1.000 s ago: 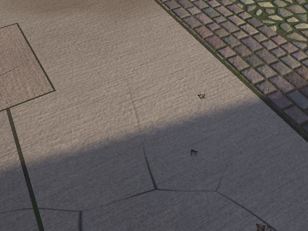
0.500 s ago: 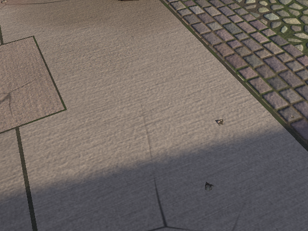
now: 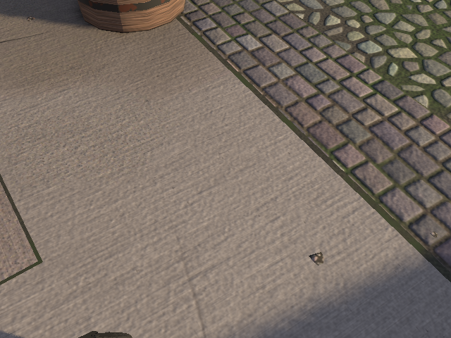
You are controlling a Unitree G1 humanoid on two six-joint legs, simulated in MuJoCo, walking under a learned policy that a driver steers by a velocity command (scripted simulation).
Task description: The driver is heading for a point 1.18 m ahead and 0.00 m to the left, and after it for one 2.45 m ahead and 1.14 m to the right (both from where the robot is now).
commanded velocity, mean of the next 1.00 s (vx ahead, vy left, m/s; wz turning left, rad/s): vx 1.00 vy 0.00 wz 0.00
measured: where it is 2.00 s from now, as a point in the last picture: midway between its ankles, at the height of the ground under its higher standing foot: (232, 55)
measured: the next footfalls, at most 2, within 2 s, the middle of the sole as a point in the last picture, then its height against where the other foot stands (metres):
right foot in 0.14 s outside the picture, level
left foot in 0.60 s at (193, 242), level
